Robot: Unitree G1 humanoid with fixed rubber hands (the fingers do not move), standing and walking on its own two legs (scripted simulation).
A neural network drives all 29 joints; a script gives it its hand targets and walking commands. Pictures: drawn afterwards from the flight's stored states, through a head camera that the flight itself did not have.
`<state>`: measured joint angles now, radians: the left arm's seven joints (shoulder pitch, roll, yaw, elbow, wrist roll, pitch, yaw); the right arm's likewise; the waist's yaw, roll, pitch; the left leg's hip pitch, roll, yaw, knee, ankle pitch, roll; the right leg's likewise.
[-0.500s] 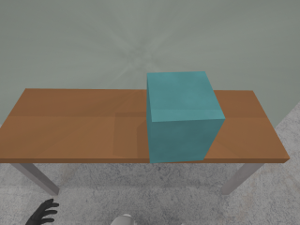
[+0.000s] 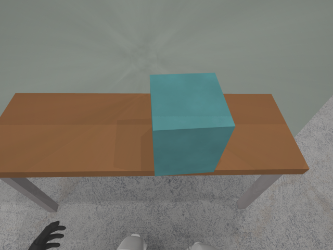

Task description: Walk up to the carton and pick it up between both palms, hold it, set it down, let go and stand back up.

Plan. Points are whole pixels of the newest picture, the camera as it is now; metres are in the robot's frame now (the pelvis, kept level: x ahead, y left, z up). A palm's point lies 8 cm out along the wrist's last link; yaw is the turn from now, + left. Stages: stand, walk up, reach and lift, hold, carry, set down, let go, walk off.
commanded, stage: walk up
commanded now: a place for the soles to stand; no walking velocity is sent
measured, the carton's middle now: (183, 126) +0.49 -0.02 -0.04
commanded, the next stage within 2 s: reach and lift in 0.44 s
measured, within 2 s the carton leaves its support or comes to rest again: neither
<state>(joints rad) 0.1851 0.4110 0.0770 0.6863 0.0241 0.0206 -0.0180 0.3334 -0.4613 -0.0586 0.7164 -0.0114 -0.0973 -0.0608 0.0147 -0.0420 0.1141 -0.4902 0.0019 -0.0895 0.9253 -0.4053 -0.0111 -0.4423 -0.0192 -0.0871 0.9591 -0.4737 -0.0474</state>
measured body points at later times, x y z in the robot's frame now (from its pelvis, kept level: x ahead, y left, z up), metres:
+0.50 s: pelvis +0.00 +0.00 +0.00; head +0.03 +0.01 +0.45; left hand +0.13 +0.32 -0.10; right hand +0.11 -0.33 -0.07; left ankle +0.05 +0.16 -0.68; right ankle +0.02 -0.09 -0.69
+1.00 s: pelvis +0.01 +0.03 +0.02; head +0.01 +0.06 +0.47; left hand +0.22 +0.27 -0.06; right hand +0.19 -0.26 -0.03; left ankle +0.05 +0.16 -0.69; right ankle +0.02 -0.09 -0.69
